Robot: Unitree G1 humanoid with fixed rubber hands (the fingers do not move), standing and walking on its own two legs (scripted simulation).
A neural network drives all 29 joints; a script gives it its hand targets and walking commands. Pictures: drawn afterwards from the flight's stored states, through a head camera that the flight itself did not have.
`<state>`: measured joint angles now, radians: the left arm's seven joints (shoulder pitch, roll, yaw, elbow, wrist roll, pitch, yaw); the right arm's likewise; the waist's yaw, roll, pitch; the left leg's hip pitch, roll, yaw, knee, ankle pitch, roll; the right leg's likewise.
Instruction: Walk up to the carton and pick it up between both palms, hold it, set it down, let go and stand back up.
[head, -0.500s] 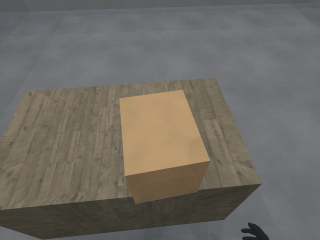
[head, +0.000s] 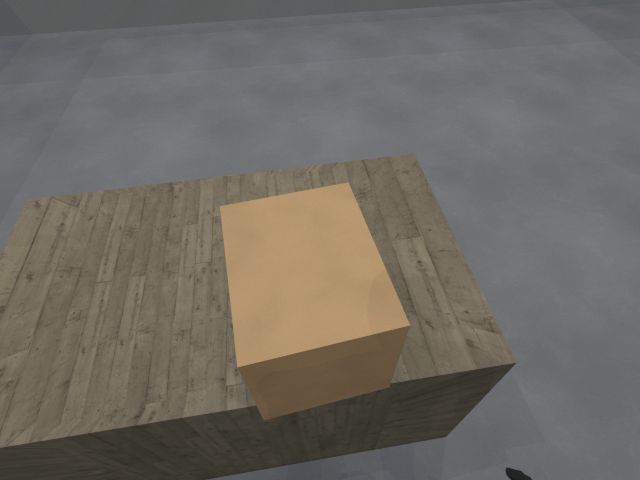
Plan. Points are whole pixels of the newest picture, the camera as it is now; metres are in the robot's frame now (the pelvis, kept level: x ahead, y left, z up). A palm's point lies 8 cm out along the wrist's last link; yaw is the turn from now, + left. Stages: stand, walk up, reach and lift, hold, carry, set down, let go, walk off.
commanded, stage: walk up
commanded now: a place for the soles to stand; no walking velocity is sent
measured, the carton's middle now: (306, 299) +0.39 +0.02 -0.09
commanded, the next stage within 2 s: reach and lift in 0.38 s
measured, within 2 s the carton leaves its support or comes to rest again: neither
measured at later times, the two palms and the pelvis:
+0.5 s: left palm out of the picture +0.10 +0.26 -0.11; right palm out of the picture +0.09 -0.26 -0.13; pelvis -0.02 +0.00 -0.01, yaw +3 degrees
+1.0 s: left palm out of the picture +0.10 +0.20 -0.08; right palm out of the picture +0.11 -0.25 -0.08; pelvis -0.06 -0.03 +0.00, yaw +5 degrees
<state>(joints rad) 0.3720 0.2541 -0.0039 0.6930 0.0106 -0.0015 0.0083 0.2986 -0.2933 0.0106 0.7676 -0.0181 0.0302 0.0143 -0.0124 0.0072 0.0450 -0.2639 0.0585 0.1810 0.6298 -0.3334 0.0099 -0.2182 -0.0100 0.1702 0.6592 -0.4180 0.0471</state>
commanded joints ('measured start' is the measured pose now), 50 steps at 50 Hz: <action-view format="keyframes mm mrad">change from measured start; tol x8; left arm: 1 35 151 58 -103 0 -23 14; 19 5 161 59 -113 -1 -21 16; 20 -635 196 91 -121 -14 127 32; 31 -226 39 95 -316 64 207 5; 43 -509 55 40 -225 4 77 47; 50 -524 83 5 -204 -93 -33 64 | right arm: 1 9 -154 -50 -100 1 -21 -10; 19 -8 -162 -54 -119 1 -11 -6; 20 -566 -69 -147 -83 -78 -190 30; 21 -420 -119 -187 -4 -76 -247 58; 29 -155 -159 -115 32 46 -350 28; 50 -336 53 -76 -174 53 -328 5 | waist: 1 1 -25 -41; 21 6 10 32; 29 -23 -46 -342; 40 -23 -2 14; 50 -10 -35 -67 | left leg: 1 140 85 -112 -94 264 65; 19 144 88 -101 -90 190 69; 20 -16 18 -91 15 155 -38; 25 355 -10 -92 88 283 -43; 30 499 -39 -107 28 524 -81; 42 380 -57 -71 -183 -44 7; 50 350 -75 -66 -130 -39 0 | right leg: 1 -132 -28 11 -88 333 -78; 19 -177 -15 42 -79 275 -82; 20 -347 20 -235 -12 106 -108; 21 -373 49 -272 -27 90 -112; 23 -415 35 -264 -34 177 -104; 27 -274 47 -242 -17 618 -59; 29 -219 66 -251 -54 664 -57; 33 -209 68 -249 -189 524 -60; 41 -358 26 -213 -322 -47 -84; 50 -398 -15 -167 -324 -193 -83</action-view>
